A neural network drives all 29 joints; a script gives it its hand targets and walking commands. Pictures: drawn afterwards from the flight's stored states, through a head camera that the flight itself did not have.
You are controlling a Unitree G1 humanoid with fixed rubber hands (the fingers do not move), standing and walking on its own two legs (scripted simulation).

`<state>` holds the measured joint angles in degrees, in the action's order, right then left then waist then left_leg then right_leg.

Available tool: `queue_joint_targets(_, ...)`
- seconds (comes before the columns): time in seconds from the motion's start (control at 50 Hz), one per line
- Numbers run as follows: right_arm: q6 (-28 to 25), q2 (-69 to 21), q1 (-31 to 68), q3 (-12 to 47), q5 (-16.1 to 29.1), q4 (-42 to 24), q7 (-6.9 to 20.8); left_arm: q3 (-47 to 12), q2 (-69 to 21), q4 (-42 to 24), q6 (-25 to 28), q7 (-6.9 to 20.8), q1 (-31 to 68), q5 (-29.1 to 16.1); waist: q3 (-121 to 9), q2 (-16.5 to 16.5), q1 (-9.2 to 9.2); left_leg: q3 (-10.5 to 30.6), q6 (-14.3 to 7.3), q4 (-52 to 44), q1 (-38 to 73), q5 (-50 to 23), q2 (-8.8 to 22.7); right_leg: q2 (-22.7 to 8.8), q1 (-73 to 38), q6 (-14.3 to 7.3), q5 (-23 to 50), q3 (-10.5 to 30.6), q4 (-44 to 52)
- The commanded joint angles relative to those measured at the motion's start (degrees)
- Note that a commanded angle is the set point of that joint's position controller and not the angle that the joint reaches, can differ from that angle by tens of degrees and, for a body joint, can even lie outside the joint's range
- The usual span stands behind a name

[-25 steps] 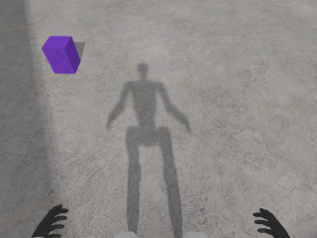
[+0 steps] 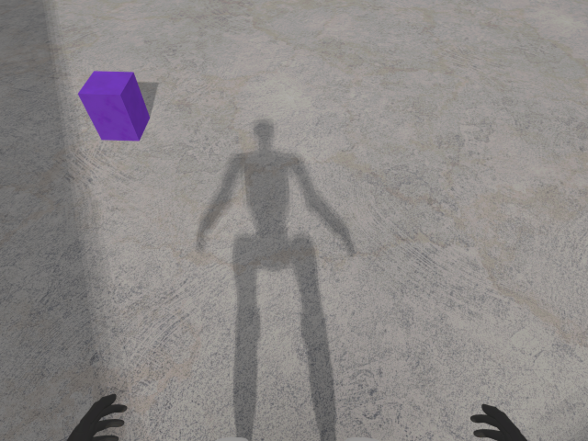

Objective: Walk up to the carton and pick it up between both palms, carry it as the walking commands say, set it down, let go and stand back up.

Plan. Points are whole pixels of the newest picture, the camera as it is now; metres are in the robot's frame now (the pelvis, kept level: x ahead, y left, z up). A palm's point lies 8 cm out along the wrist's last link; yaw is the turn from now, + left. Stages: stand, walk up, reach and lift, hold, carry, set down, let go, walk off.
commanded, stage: stand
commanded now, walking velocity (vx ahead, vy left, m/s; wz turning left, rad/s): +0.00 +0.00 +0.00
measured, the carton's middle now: (117, 106) +1.65 +0.89 -0.62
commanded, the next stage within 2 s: walk up in 0.44 s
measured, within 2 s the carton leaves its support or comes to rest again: neither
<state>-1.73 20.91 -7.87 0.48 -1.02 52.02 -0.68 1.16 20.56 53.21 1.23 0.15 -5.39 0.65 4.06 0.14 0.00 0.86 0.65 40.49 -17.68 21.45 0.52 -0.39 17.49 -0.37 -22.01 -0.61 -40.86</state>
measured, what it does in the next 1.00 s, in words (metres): steps on the spot: left foot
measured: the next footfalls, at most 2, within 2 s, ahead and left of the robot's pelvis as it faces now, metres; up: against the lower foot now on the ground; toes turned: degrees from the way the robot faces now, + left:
left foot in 0.96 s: +0.15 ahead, +0.24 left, +0.00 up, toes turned +20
right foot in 1.22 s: +0.27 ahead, +0.03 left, +0.00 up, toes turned +11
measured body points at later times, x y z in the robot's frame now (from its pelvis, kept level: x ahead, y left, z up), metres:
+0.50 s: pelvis +0.00 +0.00 +0.02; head +0.00 +0.00 +0.47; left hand +0.10 +0.30 -0.10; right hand +0.10 -0.30 -0.10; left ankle +0.00 +0.13 -0.72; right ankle +0.00 -0.12 -0.72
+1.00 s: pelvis +0.06 +0.07 -0.01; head +0.04 +0.09 +0.44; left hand +0.05 +0.46 -0.10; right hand +0.26 -0.25 -0.07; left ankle +0.11 +0.23 -0.72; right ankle +0.00 -0.10 -0.69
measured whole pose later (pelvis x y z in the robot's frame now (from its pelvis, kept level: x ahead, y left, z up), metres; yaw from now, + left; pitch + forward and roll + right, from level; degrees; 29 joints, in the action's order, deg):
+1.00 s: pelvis +0.06 +0.07 -0.01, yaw +15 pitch -3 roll -1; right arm -1.6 28.6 -10.3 -7.2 -1.9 51.6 7.5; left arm 7.3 30.4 52.7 4.1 1.7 -13.1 2.6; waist 0.8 2.3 -0.8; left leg -2.7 0.1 42.0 -25.2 14.0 5.2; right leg -9.3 9.8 -2.2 -30.9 -8.6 -49.7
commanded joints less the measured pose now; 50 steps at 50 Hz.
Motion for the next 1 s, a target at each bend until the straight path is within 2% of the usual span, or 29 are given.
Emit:
queue_joint_targets(0.0, -1.1, 11.6, 1.9, -2.5, 0.1, -2.3, -0.3, 2.5, 11.4, -2.1, 1.0, -0.3, 2.8, -0.2, -6.9, -0.6, -0.27, 6.0, -4.2, -9.1, 2.5, -14.9, 4.5, -5.5, -3.3, -3.4, 13.9, 6.2, 10.0)
queue_joint_targets(0.26, -0.9, 10.9, 3.5, -1.6, 0.2, 3.0, -0.2, 1.8, 11.1, 2.8, 0.6, 0.0, 5.0, -0.3, -5.8, -0.2, -0.07, 6.3, -3.0, -17.1, 5.8, -15.1, 5.2, -6.0, -7.8, -2.2, 13.5, 5.7, 17.6)
queue_joint_targets(0.42, -0.9, 10.8, 3.8, -1.5, 0.3, 5.1, -0.1, 1.4, 10.8, 5.1, 0.9, 0.1, 4.7, -0.4, -5.7, -0.6, -0.32, 5.9, -2.4, -19.9, 7.9, -17.3, 5.5, -6.5, -10.4, -1.7, 16.0, 5.3, 20.8)
queue_joint_targets(0.44, -1.0, 10.5, 4.0, -1.5, 0.3, 5.1, -0.1, 1.6, 11.1, 5.3, 0.9, 0.0, 5.2, -0.4, -5.5, 0.1, -0.14, 5.9, -2.3, -20.3, 7.9, -16.8, 5.6, -6.6, -10.4, -1.7, 15.7, 5.2, 21.2)
queue_joint_targets(0.6, -0.8, 10.8, 4.4, -1.7, 0.2, 6.2, -0.1, 1.5, 10.9, 6.5, 0.8, 0.0, 5.0, -0.3, -4.4, -0.1, -0.32, 5.9, -2.1, -21.9, 8.5, -16.0, 5.6, -6.7, -10.7, -1.3, 14.3, 5.0, 23.3)
queue_joint_targets(0.62, 0.2, 17.0, 3.7, -5.9, -1.2, 0.4, 3.3, 6.4, 19.6, 2.1, 2.7, 0.8, -1.7, 0.2, -8.2, 1.7, -4.06, 8.6, -5.2, -14.5, -8.0, 11.6, 4.2, -8.8, -20.9, -3.8, -12.1, 3.7, 20.1)
queue_joint_targets(0.64, 0.7, 16.6, 8.7, -5.7, -2.0, -2.6, 4.8, 8.1, 22.0, 3.4, 3.5, 0.6, -8.6, 0.6, -3.9, 3.8, -6.77, 5.2, -3.9, -5.2, -23.4, 12.4, 2.8, -16.3, -27.8, -7.8, -27.1, 13.2, 26.4)
queue_joint_targets(0.66, 1.1, 14.6, 11.0, -5.7, -2.7, -4.5, 5.4, 8.9, 23.9, 2.2, 4.2, 0.1, -7.7, 0.8, -0.8, 10.5, -7.01, 1.3, -2.3, 11.9, -29.4, 2.9, 2.9, -26.6, -25.8, -11.6, -30.5, 23.7, 34.6)
queue_joint_targets(0.68, 1.0, 15.1, 10.9, -6.3, -3.0, -4.7, 5.9, 8.6, 22.8, -0.1, 4.7, -0.1, -5.1, 1.0, -1.1, 5.1, -6.36, 4.7, -1.9, 14.4, -28.8, 1.2, 5.8, -28.9, -23.2, -14.2, -24.4, 23.7, 34.3)
queue_joint_targets(0.7, 0.6, 15.3, 10.2, -6.7, -2.5, -5.0, 6.5, 8.2, 21.3, -1.7, 5.1, -0.2, -3.9, 1.2, -1.1, 3.2, -5.3, 5.9, -1.5, 12.8, -27.9, 0.1, 7.4, -27.7, -22.3, -14.4, -18.8, 20.4, 33.0)
queue_joint_targets(0.72, 0.4, 15.2, 9.9, -7.3, -2.5, -4.9, 7.1, 7.9, 19.9, -2.0, 5.3, -0.2, -3.7, 1.2, -0.3, 1.7, -4.42, 6.5, -0.5, 10.8, -27.0, -1.3, 8.4, -25.5, -20.1, -13.1, -15.9, 16.0, 32.5)
queue_joint_targets(0.74, 0.3, 15.0, 8.5, -8.0, -2.1, -4.7, 7.7, 8.0, 19.9, -2.3, 5.5, -0.1, -3.5, 1.2, -0.4, 2.9, -3.61, 5.2, 0.5, 9.6, -25.2, -1.8, 8.5, -23.8, -19.2, -12.5, -13.5, 11.5, 32.4)
queue_joint_targets(0.76, 0.4, 14.9, 7.2, -8.4, -1.8, -4.9, 8.5, 8.4, 20.3, -3.0, 5.7, 0.1, -3.3, 1.1, -0.6, 3.9, -3.0, 4.5, 0.8, 9.0, -23.0, -2.0, 8.4, -23.3, -17.4, -12.3, -12.3, 8.6, 32.5)
queue_joint_targets(0.8, 0.6, 15.0, 5.6, -8.7, -1.3, -5.3, 9.6, 8.9, 21.9, -5.1, 6.0, 0.7, 0.1, 1.5, 0.5, 7.7, -1.01, 3.0, 0.4, 5.9, -15.8, -0.9, 9.4, -24.1, -9.4, -11.7, -13.9, 5.2, 33.0)
queue_joint_targets(0.86, 0.7, 14.5, 1.9, -9.0, -0.7, -4.3, 10.1, 8.6, 22.1, -6.5, 5.8, 1.4, 4.5, 2.1, 0.9, 11.2, 1.97, -2.5, -0.2, -0.5, -3.6, -3.5, 8.3, -19.9, -0.6, -9.0, -13.0, -3.4, 30.6)
queue_joint_targets(0.88, 0.5, 15.0, -1.3, -9.3, -0.5, -3.0, 10.0, 8.3, 21.6, -6.8, 5.4, 1.5, 5.2, 2.3, -0.2, 8.5, 3.54, -5.6, -0.7, -1.6, 3.6, -5.4, 6.7, -18.3, 4.2, -8.2, -15.5, -5.7, 26.3)
queue_joint_targets(0.9, 0.2, 16.3, -6.3, -10.0, -0.4, -1.0, 9.5, 7.6, 19.5, -7.0, 4.9, 1.5, 4.6, 2.8, -2.1, 1.9, 5.38, -7.0, -1.7, -1.9, 11.5, -2.4, 3.7, -15.0, 9.1, -7.3, -16.2, -8.0, 16.8)
queue_joint_targets(0.92, 0.0, 18.6, -13.6, -11.0, -0.4, 1.4, 8.4, 6.6, 16.1, -7.2, 4.5, 1.5, 2.4, 3.0, -4.9, -9.3, 8.63, -6.0, -3.5, -3.7, 21.5, 3.7, 0.4, -10.3, 16.0, -6.5, -16.2, -11.0, 1.2)
queue_joint_targets(0.94, -0.1, 24.0, -21.4, -12.2, -1.3, 2.2, 6.7, 5.2, 10.9, -9.0, 4.5, 1.8, 2.6, 1.9, -3.3, -30.5, 13.56, 15.3, -9.0, -21.1, 23.0, 28.6, 10.1, -3.2, 27.0, -5.2, -16.8, -15.5, -24.0)
queue_joint_targets(0.96, -0.8, 25.2, -13.8, -11.2, -0.9, -1.6, 5.9, 4.4, 12.0, -10.3, 4.4, 2.2, 3.0, 0.6, 1.5, -27.8, 9.4, 38.0, -12.1, -34.1, 13.4, 37.8, 16.6, -2.3, 31.7, -3.7, -11.1, -4.8, -33.4)
queue_joint_targets(0.98, -1.0, 25.8, -8.0, -10.8, 0.0, -4.4, 5.4, 5.0, 17.0, -10.1, 4.5, 2.5, 2.5, 0.9, 1.8, -14.3, 6.22, 44.1, -16.6, -34.5, 9.4, 38.1, 21.2, -5.6, 29.8, -2.6, -5.4, 0.5, -33.0)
